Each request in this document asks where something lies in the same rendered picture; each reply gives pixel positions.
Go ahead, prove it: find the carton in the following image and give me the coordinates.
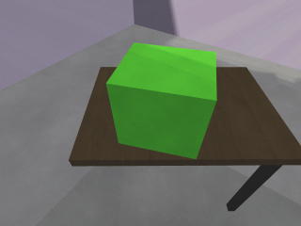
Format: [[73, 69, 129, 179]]
[[106, 42, 217, 159]]

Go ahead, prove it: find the table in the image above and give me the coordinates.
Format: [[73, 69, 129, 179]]
[[69, 67, 301, 211]]

